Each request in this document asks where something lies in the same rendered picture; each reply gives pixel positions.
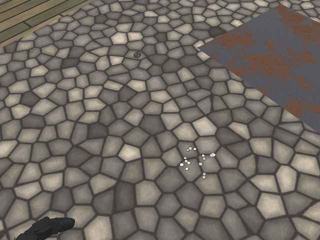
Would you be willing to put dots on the left robot hand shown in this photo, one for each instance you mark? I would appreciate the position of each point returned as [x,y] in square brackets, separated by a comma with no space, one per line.
[46,227]

